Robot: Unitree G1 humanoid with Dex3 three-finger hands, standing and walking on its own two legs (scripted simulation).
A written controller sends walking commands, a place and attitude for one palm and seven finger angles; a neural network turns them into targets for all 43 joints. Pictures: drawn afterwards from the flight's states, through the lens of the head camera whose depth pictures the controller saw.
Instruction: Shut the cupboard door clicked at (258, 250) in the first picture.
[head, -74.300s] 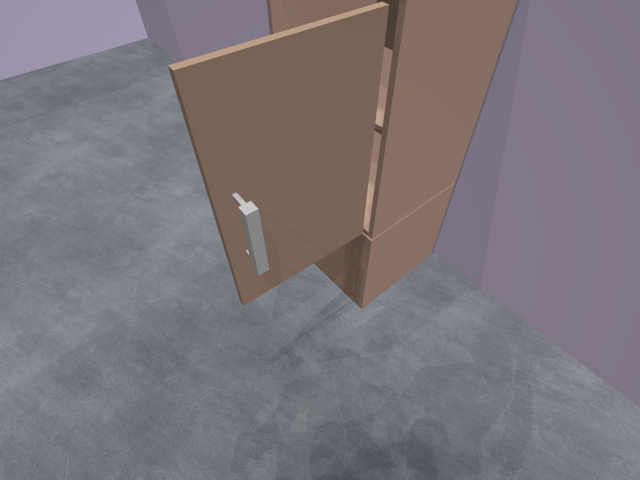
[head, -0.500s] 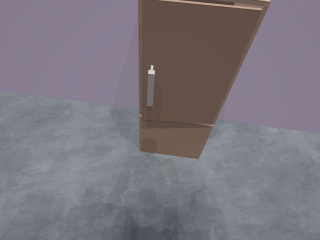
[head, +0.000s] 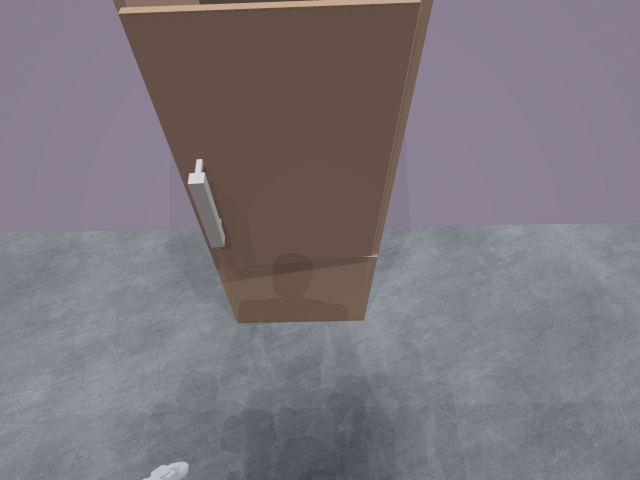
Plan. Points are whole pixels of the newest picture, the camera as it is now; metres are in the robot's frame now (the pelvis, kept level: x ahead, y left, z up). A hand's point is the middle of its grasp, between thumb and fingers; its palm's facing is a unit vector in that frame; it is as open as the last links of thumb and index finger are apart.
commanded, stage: take the last steps up to it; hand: left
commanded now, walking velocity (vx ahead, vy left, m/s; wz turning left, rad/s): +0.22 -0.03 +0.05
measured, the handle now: (209, 204) +0.59 +0.22 -0.08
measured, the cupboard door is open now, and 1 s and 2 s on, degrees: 5 5 5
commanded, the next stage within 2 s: come to a stop and stand still in 0.18 s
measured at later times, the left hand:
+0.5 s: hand out of the picture +0.14 +0.15 -0.18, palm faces +0.08 -0.98 -0.16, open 7.3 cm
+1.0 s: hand (203, 451) +0.18 +0.18 -0.17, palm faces +0.05 -0.96 -0.27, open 7.4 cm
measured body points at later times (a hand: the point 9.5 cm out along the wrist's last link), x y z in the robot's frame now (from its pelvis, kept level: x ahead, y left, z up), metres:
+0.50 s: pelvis +0.14 -0.03 +0.01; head +0.17 +0.00 +0.45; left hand +0.14 +0.20 -0.16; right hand +0.20 -0.25 -0.14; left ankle +0.15 +0.08 -0.73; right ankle +0.15 -0.16 -0.72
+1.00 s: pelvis +0.13 -0.02 +0.00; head +0.14 -0.02 +0.45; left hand +0.18 +0.23 -0.15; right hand +0.21 -0.27 -0.14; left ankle +0.12 +0.08 -0.73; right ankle +0.14 -0.16 -0.72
